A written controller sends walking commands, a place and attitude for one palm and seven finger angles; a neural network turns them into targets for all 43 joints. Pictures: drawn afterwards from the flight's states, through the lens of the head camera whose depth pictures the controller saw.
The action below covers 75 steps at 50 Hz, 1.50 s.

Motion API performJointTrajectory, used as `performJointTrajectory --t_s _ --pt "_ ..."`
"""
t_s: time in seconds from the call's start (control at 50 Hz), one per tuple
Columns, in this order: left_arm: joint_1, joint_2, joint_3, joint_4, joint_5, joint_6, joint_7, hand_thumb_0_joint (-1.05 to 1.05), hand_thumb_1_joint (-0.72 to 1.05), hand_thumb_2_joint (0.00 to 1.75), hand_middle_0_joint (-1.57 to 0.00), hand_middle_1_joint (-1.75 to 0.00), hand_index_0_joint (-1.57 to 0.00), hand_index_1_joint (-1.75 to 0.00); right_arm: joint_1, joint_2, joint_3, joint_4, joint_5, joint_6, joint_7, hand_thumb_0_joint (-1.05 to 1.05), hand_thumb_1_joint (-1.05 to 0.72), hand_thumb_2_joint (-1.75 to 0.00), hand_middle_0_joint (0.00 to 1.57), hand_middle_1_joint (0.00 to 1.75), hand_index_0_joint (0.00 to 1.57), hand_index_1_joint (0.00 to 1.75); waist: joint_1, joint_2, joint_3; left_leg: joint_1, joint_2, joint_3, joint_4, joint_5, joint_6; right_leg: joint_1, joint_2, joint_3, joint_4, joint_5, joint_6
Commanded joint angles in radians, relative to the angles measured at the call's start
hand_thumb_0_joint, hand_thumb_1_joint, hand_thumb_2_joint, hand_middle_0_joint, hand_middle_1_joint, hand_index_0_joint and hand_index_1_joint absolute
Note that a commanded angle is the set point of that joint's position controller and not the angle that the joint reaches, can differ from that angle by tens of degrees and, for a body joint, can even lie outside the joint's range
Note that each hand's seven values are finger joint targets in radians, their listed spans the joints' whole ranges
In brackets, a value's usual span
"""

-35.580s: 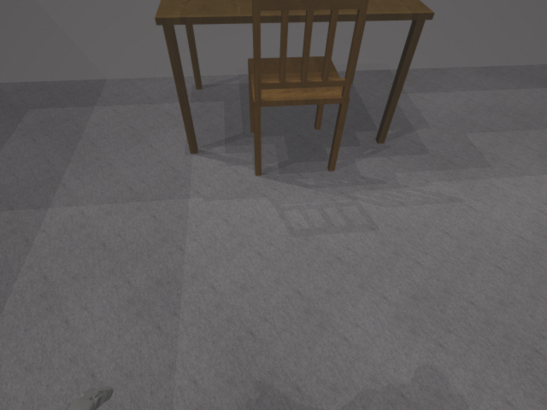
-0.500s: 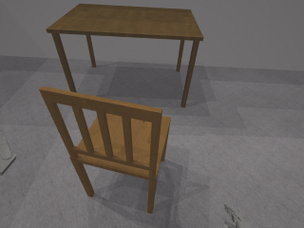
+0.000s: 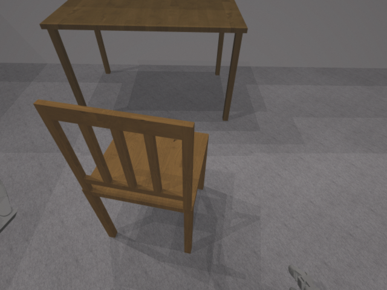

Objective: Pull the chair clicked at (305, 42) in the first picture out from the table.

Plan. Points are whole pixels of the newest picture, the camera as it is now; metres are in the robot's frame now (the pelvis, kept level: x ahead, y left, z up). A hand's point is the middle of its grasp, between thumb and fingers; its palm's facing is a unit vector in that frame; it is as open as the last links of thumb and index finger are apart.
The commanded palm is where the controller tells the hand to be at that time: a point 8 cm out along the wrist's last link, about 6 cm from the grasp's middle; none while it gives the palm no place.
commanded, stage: stop stepping back and stand still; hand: left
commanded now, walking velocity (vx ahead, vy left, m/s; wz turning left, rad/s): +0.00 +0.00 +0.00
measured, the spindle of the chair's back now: (125, 160) +0.50 +0.25 -0.09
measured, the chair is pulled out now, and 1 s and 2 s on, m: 0.78 0.78 0.78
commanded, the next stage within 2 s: let the arm hang, fingers relaxed in 0.24 s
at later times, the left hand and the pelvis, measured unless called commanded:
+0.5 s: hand (85, 268) +0.17 +0.24 -0.05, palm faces +0.14 -0.91 -0.39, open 7.4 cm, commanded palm none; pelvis +0.00 +0.00 +0.00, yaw +1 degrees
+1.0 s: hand out of the picture -0.07 +0.20 -0.15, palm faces +0.04 -0.96 -0.27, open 7.3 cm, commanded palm none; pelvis -0.02 +0.00 +0.01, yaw +1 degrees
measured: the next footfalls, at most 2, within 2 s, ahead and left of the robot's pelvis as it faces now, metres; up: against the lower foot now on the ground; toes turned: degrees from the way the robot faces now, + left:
none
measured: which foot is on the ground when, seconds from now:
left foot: down 0.00-1.00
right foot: down 0.00-1.00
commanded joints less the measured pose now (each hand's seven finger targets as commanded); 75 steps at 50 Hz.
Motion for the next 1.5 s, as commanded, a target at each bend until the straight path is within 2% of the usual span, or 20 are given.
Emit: performJointTrajectory --t_s 0.0,0.04,0.1,0.14,0.24,0.3,0.32,0.34,0.38,0.46,0.5,0.54,0.58,0.66,0.76,0.88,1.08,1.18,1.2,1.48 --pt "-0.244 0.226 0.062 -0.274 -0.005 -0.062 0.015 0.00 0.90 0.90 -0.20 -0.30 -0.20 -0.30 -0.116 -0.132 -0.037 -0.119 -0.005 -0.071 -0.014 0.00 -0.90 -0.90 0.20 0.30 0.20 0.30 -0.060 -0.100 -0.035 -0.022 0.023 -0.058 0.073 -0.053 0.020 0.076 -0.222 0.245 -0.204 0.392 -0.104" --pt "-0.193 0.197 0.059 -0.317 -0.019 -0.051 0.025 0.00 0.90 0.90 -0.20 -0.30 -0.20 -0.30 -0.136 -0.150 -0.063 -0.140 0.009 -0.075 -0.014 0.00 -0.90 -0.90 0.20 0.30 0.20 0.30 -0.036 -0.172 -0.068 0.055 0.010 -0.050 -0.008 0.111 0.011 0.100 -0.207 0.237 -0.124 0.559 -0.115" --pt "0.004 0.241 0.146 -0.352 -0.030 -0.061 0.031 0.00 0.90 0.90 -0.20 -0.30 -0.20 -0.30 -0.159 -0.137 -0.052 -0.156 0.004 -0.059 -0.017 0.00 -0.90 -0.90 0.20 0.30 0.20 0.30 -0.022 0.124 -0.102 0.230 0.082 -0.095 -0.157 0.447 0.035 0.056 -0.085 0.098 -0.046 0.446 -0.023" --pt "0.037 0.228 0.146 -0.379 -0.030 -0.065 0.025 0.00 0.90 0.90 -0.20 -0.30 -0.20 -0.30 -0.171 -0.123 -0.040 -0.174 0.000 -0.043 -0.011 0.00 -0.90 -0.90 0.20 0.30 0.20 0.30 -0.019 0.221 -0.078 0.215 0.117 -0.150 -0.177 0.494 0.036 0.041 -0.042 0.051 -0.054 0.338 -0.009" --pt "0.096 0.192 0.141 -0.250 -0.051 -0.064 0.011 0.00 0.90 0.90 -0.20 -0.30 -0.20 -0.30 -0.139 -0.133 -0.051 -0.174 0.012 -0.031 -0.009 0.00 -0.90 -0.90 0.20 0.30 0.20 0.30 -0.032 0.052 -0.055 0.158 0.104 -0.122 -0.169 0.408 0.015 0.097 -0.050 0.069 -0.124 0.401 -0.011" --pt "0.127 0.159 0.114 -0.174 -0.059 -0.050 0.005 0.00 0.90 0.90 -0.20 -0.30 -0.20 -0.30 -0.136 -0.136 -0.056 -0.172 0.022 -0.019 -0.009 0.00 -0.90 -0.90 0.20 0.30 0.20 0.30 -0.034 0.031 -0.067 0.175 0.100 -0.095 -0.162 0.398 0.015 0.088 -0.064 0.082 -0.133 0.437 -0.008" --pt "-0.033 -0.096 -0.332 0.455 0.071 0.120 -0.117 0.00 0.90 0.90 -0.20 -0.30 -0.20 -0.30 -0.133 -0.196 -0.057 0.001 0.004 -0.035 0.071 0.00 -0.90 -0.90 0.20 0.30 0.20 0.30 -0.054 0.000 -0.012 0.084 0.075 -0.065 0.004 0.518 0.004 -0.042 -0.117 0.032 0.035 0.635 -0.008" --pt "-0.066 -0.127 -0.343 0.481 0.062 0.193 -0.136 0.00 0.90 0.90 -0.20 -0.30 -0.20 -0.30 -0.072 -0.148 -0.062 0.007 -0.001 0.017 0.068 0.00 -0.90 -0.90 0.20 0.30 0.20 0.30 -0.044 -0.028 -0.070 0.110 0.077 -0.070 -0.012 0.435 -0.001 -0.053 -0.120 0.062 0.003 0.536 -0.008" --pt "-0.107 -0.129 -0.363 0.540 0.058 0.211 -0.146 0.00 0.90 0.90 -0.20 -0.30 -0.20 -0.30 -0.087 -0.154 -0.051 0.003 -0.017 0.044 0.064 0.00 -0.90 -0.90 0.20 0.30 0.20 0.30 -0.026 -0.038 -0.056 0.050 0.104 -0.120 -0.049 0.250 0.019 -0.087 -0.107 0.056 -0.004 0.270 -0.003" --pt "-0.221 -0.073 -0.373 0.759 0.062 0.207 -0.140 0.00 0.90 0.90 -0.20 -0.30 -0.20 -0.30 -0.067 -0.154 -0.041 0.009 -0.038 0.096 0.057 0.00 -0.90 -0.90 0.20 0.30 0.20 0.30 -0.028 -0.316 -0.059 0.060 0.025 -0.102 0.023 0.268 0.017 -0.018 -0.166 0.104 -0.020 0.442 -0.066" --pt "-0.254 -0.064 -0.388 0.867 0.056 0.216 -0.134 0.00 0.90 0.90 -0.20 -0.30 -0.20 -0.30 -0.068 -0.162 -0.040 0.049 -0.041 0.110 0.053 0.00 -0.90 -0.90 0.20 0.30 0.20 0.30 -0.029 -0.229 -0.015 0.102 0.029 -0.111 -0.017 0.327 0.019 -0.048 -0.150 0.085 -0.020 0.391 -0.069" --pt "-0.245 -0.070 -0.406 0.969 0.046 0.221 -0.130 0.00 0.90 0.90 -0.20 -0.30 -0.20 -0.30 -0.070 -0.167 -0.029 0.096 -0.044 0.112 0.050 0.00 -0.90 -0.90 0.20 0.30 0.20 0.30 -0.017 -0.001 0.024 0.108 0.060 -0.155 -0.092 0.395 0.033 -0.044 -0.101 0.078 -0.023 0.266 -0.037" --pt "-0.209 -0.072 -0.420 1.082 0.039 0.221 -0.125 0.00 0.90 0.90 -0.20 -0.30 -0.20 -0.30 -0.061 -0.157 -0.018 0.142 -0.039 0.112 0.048 0.00 -0.90 -0.90 0.20 0.30 0.20 0.30 -0.006 0.151 0.040 0.100 0.064 -0.159 -0.140 0.354 0.036 -0.007 -0.079 0.071 -0.055 0.179 -0.023" --pt "-0.170 -0.107 -0.417 1.209 0.036 0.220 -0.121 0.00 0.90 0.90 -0.20 -0.30 -0.20 -0.30 -0.014 -0.122 -0.021 0.201 -0.040 0.121 0.039 0.00 -0.90 -0.90 0.20 0.30 0.20 0.30 -0.004 0.263 0.030 0.101 0.066 -0.168 -0.201 0.158 0.034 0.029 -0.064 0.046 -0.096 0.112 -0.033" --pt "-0.182 -0.120 -0.436 1.310 0.036 0.216 -0.128 0.00 0.90 0.90 -0.20 -0.30 -0.20 -0.30 0.040 -0.126 -0.030 0.251 -0.033 0.129 0.038 0.00 -0.90 -0.90 0.20 0.30 0.20 0.30 -0.013 0.055 0.074 0.083 0.074 -0.179 -0.244 -0.012 0.037 0.002 -0.069 0.047 -0.138 0.067 -0.038" --pt "-0.157 -0.129 -0.448 1.384 0.036 0.213 -0.124 0.00 0.90 0.90 -0.20 -0.30 -0.20 -0.30 0.088 -0.118 -0.030 0.307 -0.033 0.132 0.039 0.00 -0.90 -0.90 0.20 0.30 0.20 0.30 -0.016 -0.027 0.111 0.087 0.069 -0.166 -0.254 -0.074 0.036 -0.055 -0.077 0.064 -0.157 0.003 -0.042" --pt "-0.127 -0.155 -0.458 1.438 0.031 0.203 -0.113 0.00 0.90 0.90 -0.20 -0.30 -0.20 -0.30 0.126 -0.064 -0.017 0.382 -0.031 0.127 0.036 0.00 -0.90 -0.90 0.20 0.30 0.20 0.30 -0.017 -0.056 0.154 0.113 0.058 -0.118 -0.209 0.051 0.031 -0.105 -0.092 0.090 -0.167 0.033 -0.051" --pt "-0.123 -0.170 -0.456 1.447 0.029 0.198 -0.110 0.00 0.90 0.90 -0.20 -0.30 -0.20 -0.30 0.128 -0.046 -0.011 0.404 -0.029 0.118 0.031 0.00 -0.90 -0.90 0.20 0.30 0.20 0.30 -0.009 -0.016 0.130 0.119 0.061 -0.109 -0.195 0.158 0.031 -0.055 -0.092 0.085 -0.145 0.135 -0.049" --pt "-0.129 -0.176 -0.457 1.449 0.030 0.198 -0.109 0.00 0.90 0.90 -0.20 -0.30 -0.20 -0.30 0.120 -0.037 -0.010 0.409 -0.028 0.119 0.029 0.00 -0.90 -0.90 0.20 0.30 0.20 0.30 -0.006 -0.010 0.175 0.104 0.060 -0.105 -0.193 0.166 0.031 -0.070 -0.089 0.080 -0.155 0.142 -0.050" --pt "-0.144 -0.198 -0.450 1.456 0.028 0.194 -0.107 0.00 0.90 0.90 -0.20 -0.30 -0.20 -0.30 0.129 -0.020 -0.014 0.430 -0.027 0.117 0.021 0.00 -0.90 -0.90 0.20 0.30 0.20 0.30 -0.016 -0.016 0.111 0.153 0.066 -0.100 -0.174 0.249 0.023 -0.009 -0.095 0.081 -0.157 0.238 -0.049"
